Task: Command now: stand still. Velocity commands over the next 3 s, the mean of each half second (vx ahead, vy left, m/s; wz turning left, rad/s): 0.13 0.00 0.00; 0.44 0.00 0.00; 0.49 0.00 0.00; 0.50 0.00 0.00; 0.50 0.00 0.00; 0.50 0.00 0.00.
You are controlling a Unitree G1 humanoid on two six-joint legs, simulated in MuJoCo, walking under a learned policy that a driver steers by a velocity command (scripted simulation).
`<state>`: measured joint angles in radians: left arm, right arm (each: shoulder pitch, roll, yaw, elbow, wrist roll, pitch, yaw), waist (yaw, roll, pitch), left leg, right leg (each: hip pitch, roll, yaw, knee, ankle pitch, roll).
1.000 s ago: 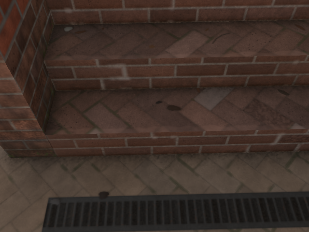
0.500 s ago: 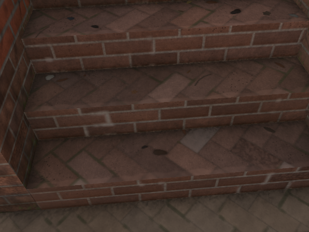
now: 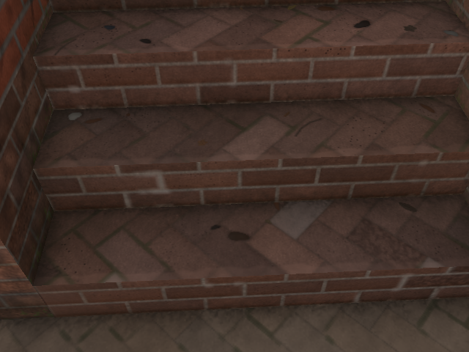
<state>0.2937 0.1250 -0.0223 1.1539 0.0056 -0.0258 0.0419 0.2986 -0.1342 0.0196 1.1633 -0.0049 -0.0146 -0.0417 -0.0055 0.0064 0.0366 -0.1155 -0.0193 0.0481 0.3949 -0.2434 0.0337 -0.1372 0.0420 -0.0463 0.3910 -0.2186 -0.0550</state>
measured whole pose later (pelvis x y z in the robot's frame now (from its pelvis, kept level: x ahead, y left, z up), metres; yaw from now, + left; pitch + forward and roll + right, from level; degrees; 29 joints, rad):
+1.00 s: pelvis +0.25 +0.04 -0.02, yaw +1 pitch +1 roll +1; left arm -0.02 0.18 0.03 0.93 0.03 -0.09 -0.01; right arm 0.50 -0.14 -0.01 1.13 -0.01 -0.12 -0.02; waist -0.05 -0.02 0.06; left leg 0.11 -0.04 0.07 0.37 -0.45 0.05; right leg -0.45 0.02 -0.12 0.49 -0.08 -0.13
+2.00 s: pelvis +0.60 +0.00 +0.03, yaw -1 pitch +4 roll -3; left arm -0.07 0.06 -0.07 0.63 0.02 -0.01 0.02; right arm 0.48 -0.15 0.00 1.13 0.03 -0.09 -0.02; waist -0.05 0.02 0.03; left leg -0.02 0.07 0.07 0.32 -0.11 0.06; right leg -0.98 -0.03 -0.19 1.40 -0.49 -0.13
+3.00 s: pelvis +1.10 -0.02 +0.40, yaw -1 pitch +6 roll -4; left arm -0.08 -0.01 -0.09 0.62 -0.02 -0.03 0.01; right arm 0.53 -0.08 -0.01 1.13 0.04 -0.13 -0.04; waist -0.07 0.04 -0.01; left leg -0.01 0.05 0.11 0.13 -0.11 0.08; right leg -1.14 -0.04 -0.21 1.48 -0.37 -0.19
